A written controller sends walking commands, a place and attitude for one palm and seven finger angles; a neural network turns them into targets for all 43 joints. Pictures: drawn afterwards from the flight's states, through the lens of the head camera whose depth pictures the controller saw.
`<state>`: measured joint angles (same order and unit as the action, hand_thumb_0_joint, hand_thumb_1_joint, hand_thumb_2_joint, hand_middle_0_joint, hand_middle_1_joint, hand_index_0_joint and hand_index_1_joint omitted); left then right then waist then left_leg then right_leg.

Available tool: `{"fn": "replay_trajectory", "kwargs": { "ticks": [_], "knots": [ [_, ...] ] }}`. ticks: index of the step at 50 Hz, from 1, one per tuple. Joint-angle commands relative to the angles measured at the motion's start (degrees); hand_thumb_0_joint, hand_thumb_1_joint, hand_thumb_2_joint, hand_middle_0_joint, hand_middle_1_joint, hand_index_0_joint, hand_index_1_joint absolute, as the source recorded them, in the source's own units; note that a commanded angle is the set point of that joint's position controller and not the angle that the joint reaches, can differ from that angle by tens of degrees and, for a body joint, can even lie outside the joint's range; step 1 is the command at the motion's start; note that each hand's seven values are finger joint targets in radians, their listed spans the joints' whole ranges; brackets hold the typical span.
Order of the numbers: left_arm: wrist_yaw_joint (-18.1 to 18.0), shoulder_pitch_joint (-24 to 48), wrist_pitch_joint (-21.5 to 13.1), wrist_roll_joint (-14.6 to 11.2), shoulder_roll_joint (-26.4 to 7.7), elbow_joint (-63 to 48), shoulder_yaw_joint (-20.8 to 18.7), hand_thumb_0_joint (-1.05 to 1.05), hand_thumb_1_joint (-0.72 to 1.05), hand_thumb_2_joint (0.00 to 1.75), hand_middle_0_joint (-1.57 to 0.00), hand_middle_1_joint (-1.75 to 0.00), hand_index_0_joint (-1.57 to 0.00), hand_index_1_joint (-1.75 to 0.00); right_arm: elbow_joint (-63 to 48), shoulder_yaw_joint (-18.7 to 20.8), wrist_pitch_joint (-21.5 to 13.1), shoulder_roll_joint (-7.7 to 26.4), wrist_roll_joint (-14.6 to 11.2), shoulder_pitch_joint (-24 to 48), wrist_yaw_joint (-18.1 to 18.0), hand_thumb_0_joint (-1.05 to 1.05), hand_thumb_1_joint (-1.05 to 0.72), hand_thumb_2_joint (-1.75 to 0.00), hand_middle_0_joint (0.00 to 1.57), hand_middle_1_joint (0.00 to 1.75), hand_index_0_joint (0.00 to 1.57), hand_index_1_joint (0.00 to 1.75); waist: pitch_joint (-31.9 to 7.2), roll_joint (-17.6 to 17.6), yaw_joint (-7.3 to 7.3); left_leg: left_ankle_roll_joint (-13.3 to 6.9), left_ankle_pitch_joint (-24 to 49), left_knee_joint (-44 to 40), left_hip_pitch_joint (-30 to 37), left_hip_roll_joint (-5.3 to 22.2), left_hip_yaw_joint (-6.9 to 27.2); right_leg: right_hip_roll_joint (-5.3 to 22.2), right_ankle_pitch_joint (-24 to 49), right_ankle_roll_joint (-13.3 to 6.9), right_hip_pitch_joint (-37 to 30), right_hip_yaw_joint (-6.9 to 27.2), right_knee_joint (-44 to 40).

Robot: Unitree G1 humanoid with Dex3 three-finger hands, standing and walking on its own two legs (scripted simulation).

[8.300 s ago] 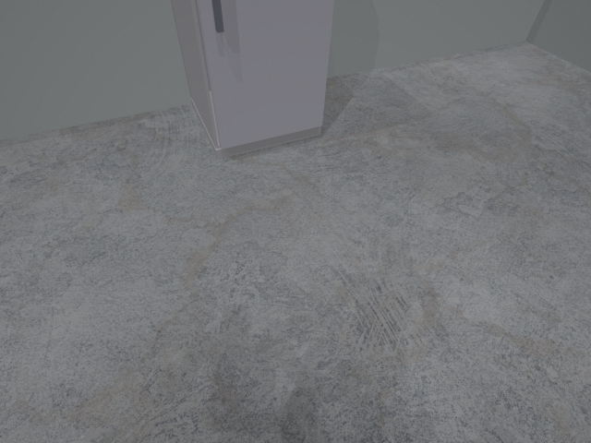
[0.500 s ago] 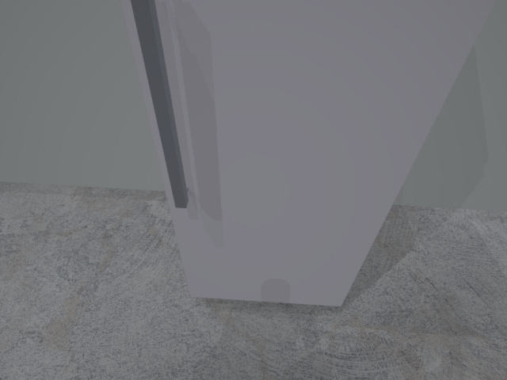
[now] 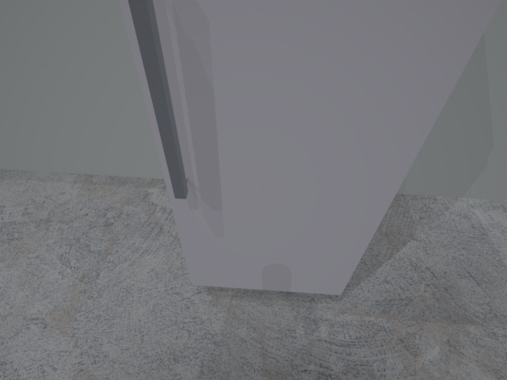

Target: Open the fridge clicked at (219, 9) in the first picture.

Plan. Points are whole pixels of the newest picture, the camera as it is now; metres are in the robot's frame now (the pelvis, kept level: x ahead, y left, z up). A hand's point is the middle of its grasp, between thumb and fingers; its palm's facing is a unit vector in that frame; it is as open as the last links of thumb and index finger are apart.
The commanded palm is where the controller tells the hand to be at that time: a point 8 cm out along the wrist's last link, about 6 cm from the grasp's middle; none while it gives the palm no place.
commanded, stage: look again from close up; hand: left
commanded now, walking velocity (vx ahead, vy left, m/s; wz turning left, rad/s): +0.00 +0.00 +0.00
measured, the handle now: (165, 99) +0.56 +0.21 +0.17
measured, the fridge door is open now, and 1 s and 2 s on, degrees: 0 0 0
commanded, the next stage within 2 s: none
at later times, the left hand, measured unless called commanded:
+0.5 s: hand out of the picture -0.01 +0.15 -0.18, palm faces +0.06 -0.99 -0.16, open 7.3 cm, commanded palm none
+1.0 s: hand out of the picture -0.02 +0.14 -0.18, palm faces +0.06 -0.99 -0.15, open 7.3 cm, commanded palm none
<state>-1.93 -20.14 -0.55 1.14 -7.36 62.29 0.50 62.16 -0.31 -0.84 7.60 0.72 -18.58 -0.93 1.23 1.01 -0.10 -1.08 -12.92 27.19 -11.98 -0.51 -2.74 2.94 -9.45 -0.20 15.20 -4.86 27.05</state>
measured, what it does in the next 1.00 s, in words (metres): stands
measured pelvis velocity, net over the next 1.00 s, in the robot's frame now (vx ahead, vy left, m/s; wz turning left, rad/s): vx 0.00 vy -0.01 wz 0.01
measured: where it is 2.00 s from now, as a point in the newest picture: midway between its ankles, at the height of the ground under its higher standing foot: outside the picture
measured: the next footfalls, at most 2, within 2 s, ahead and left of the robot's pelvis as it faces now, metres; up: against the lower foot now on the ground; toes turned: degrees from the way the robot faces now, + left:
none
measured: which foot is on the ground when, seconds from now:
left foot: down 0.00-1.00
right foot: down 0.00-1.00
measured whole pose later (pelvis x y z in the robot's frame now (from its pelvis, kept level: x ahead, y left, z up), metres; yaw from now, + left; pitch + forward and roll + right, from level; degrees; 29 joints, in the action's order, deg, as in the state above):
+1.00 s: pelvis +0.00 -0.01 +0.00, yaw +0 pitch -2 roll +0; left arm -2.1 -20.3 -0.5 1.2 -6.5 61.9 -0.5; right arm 63.3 -0.1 -0.7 5.8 0.9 -19.0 -1.2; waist 1.3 1.2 -0.4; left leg -0.4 -13.0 27.1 -12.1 0.2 -2.0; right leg 2.2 -9.5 -0.9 14.9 -5.6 26.5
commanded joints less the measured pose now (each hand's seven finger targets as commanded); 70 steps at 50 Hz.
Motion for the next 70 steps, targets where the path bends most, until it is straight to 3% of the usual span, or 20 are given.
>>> {"fn": "replay_trajectory", "kwargs": {
  "ticks": [1, 14, 21, 35, 45, 54, 70],
  "knots": [
    [-0.35, -3.14, -1.03, -0.22, -5.27, -2.01, -1.35, 0.0, 0.9, 0.9, -0.2, -0.3, -0.2, -0.3, -1.46, 0.88, -0.74, 4.65, -0.13, -3.33, -0.51, 0.0, -0.9, -0.9, 0.2, 0.3, 0.2, 0.3, 4.14, -0.22, -0.12, -0.29, -4.37, -7.91, -7.42, 4.96, 6.0, 4.31, -6.24, -1.74, -2.62, 6.99, -6.64],
    [-0.34, -2.86, -0.82, -0.25, -4.75, -2.39, -1.81, 0.0, 0.9, 0.9, -0.2, -0.3, -0.2, -0.3, -0.63, 1.02, -0.31, 3.52, 0.05, -3.8, -0.53, 0.0, -0.9, -0.9, 0.2, 0.3, 0.2, 0.3, 4.56, -0.7, -0.16, -0.1, -5.17, -7.42, -7.85, 4.51, 5.86, 4.37, -9.04, -1.89, -2.19, 7.05, -7.68],
    [-0.34, -3.13, -0.67, -0.18, -4.34, -2.43, -1.88, 0.0, 0.9, 0.9, -0.2, -0.3, -0.2, -0.3, -0.73, 1.04, -0.41, 3.74, 0.02, -3.65, -0.57, 0.0, -0.9, -0.9, 0.2, 0.3, 0.2, 0.3, 4.67, -1.79, -0.44, -0.23, -5.79, -8.68, -8.82, 5.12, 6.78, 3.97, -6.97, -1.7, -3.36, 5.96, -6.7],
    [-0.33, -4.03, -0.78, -0.08, -4.07, -2.21, -2.0, 0.0, 0.9, 0.9, -0.2, -0.3, -0.2, -0.3, -0.6, 1.05, -0.24, 3.19, 0.04, -4.29, -0.59, 0.0, -0.9, -0.9, 0.2, 0.3, 0.2, 0.3, 4.83, 0.13, -0.26, -0.29, -5.42, -7.88, -7.92, 4.67, 6.02, 4.13, -8.6, -1.85, -2.42, 6.61, -7.77],
    [-0.37, -4.28, -0.81, -0.09, -3.79, -2.15, -2.0, 0.0, 0.9, 0.9, -0.2, -0.3, -0.2, -0.3, -0.37, 0.94, -0.33, 2.89, 0.06, -4.7, -0.66, 0.0, -0.9, -0.9, 0.2, 0.3, 0.2, 0.3, 4.74, -0.98, -0.21, -0.26, -5.08, -7.95, -7.61, 4.97, 6.05, 3.85, -8.02, -1.92, -2.23, 6.73, -7.58],
    [-0.26, -4.82, -0.64, -0.04, -3.48, -2.26, -2.32, 0.0, 0.9, 0.9, -0.2, -0.3, -0.2, -0.3, -0.63, 1.17, -0.24, 2.91, 0.24, -4.77, -0.64, 0.0, -0.9, -0.9, 0.2, 0.3, 0.2, 0.3, 5.19, -1.2, -0.5, -0.46, -8.35, -8.56, -9.08, 4.83, 6.4, 3.53, -9.73, -1.75, -2.07, 6.53, -7.33],
    [-0.33, -4.61, -1.01, -0.13, -3.59, -2.14, -2.14, 0.0, 0.9, 0.9, -0.2, -0.3, -0.2, -0.3, -0.05, 0.93, -0.41, 2.13, 0.12, -5.35, -0.66, 0.0, -0.9, -0.9, 0.2, 0.3, 0.2, 0.3, 4.13, 0.19, -0.33, -0.23, -2.5, -6.64, -6.57, 4.63, 4.94, 4.16, -7.31, -2.13, -2.5, 6.88, -7.74]
  ]
}}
